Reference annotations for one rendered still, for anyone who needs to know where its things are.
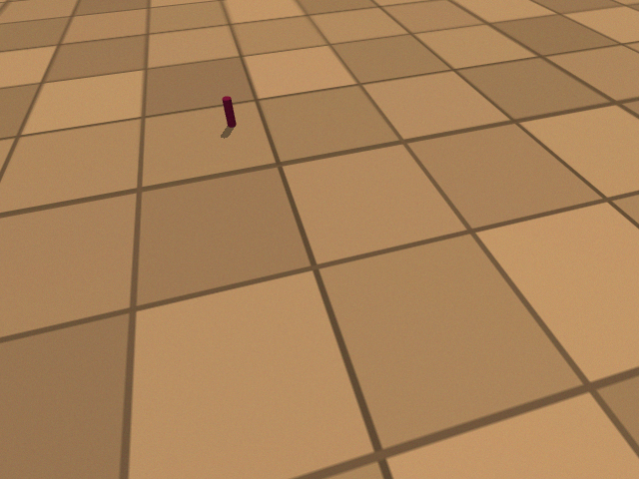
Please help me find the can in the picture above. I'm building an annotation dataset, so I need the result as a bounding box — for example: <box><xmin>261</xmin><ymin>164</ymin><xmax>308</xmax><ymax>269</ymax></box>
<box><xmin>222</xmin><ymin>96</ymin><xmax>237</xmax><ymax>128</ymax></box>

